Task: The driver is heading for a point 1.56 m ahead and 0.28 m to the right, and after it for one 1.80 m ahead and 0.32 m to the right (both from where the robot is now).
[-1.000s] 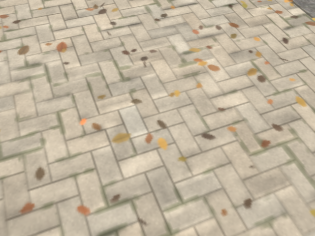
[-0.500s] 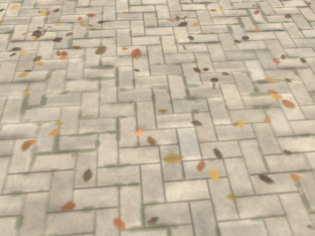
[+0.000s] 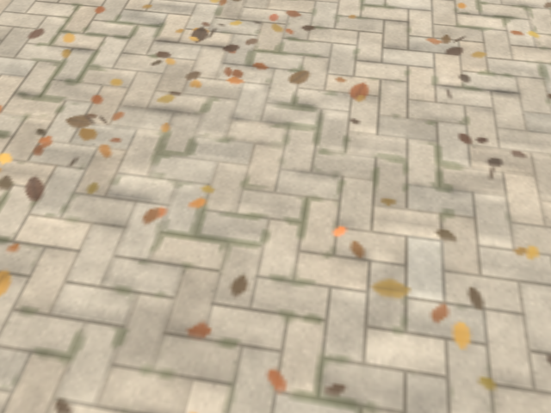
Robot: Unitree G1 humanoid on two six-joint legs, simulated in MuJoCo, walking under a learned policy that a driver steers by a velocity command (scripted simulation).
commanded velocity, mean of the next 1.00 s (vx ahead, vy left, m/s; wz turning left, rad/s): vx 0.03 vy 0.00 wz -0.24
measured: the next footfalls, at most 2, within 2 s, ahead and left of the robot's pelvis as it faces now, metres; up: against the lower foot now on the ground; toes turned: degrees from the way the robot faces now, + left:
right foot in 0.06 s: +0.04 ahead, -0.11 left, +0.00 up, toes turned +2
left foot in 0.46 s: +0.01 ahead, +0.08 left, +0.00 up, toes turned -12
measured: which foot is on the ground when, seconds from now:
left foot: down 0.00-0.06, up 0.08-0.44, down 0.46-0.88, up 0.90-1.00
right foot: up 0.00-0.04, down 0.06-0.46, up 0.48-0.86, down 0.88-1.00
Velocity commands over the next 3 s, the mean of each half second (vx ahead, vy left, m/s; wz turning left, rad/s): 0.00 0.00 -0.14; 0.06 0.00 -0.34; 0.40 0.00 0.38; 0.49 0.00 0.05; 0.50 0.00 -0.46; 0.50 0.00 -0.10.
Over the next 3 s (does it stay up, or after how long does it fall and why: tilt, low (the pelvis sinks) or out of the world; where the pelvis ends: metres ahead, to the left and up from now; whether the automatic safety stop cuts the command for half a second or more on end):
stays up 1.01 -0.19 0.00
